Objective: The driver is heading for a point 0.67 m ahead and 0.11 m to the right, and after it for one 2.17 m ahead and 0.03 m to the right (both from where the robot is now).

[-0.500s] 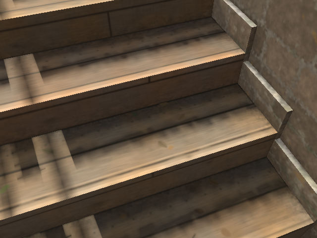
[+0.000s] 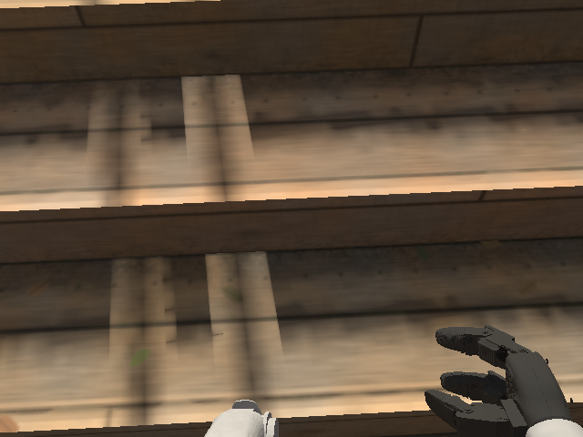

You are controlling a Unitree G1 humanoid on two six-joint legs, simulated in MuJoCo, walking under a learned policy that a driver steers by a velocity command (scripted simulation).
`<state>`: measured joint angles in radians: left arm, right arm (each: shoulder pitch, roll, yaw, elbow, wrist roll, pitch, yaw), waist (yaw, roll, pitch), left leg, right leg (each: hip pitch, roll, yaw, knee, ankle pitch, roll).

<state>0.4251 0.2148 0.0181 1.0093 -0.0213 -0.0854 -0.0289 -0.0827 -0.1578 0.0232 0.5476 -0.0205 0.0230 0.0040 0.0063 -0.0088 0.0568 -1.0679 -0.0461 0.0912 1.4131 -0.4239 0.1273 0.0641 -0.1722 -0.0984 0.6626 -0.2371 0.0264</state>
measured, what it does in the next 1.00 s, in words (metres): climbs: right foot 0.16 m higher, then left foot 0.17 m higher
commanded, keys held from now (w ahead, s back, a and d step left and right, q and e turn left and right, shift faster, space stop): w+q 0.14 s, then w+e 0.86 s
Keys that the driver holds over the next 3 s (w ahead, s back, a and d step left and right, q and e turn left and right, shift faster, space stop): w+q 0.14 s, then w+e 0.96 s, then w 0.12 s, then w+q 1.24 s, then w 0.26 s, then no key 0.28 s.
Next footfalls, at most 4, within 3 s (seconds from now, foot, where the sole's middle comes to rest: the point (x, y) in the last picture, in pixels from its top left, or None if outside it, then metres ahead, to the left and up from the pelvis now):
0.50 right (323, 328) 0.50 -0.02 -0.44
0.92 left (217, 141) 0.79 0.17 -0.28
1.50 right None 1.07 -0.16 -0.11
2.00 left None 1.40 0.02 0.05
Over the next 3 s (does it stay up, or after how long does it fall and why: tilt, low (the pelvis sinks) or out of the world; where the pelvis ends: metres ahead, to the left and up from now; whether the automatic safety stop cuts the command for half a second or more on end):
stays up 1.74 -0.08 1.00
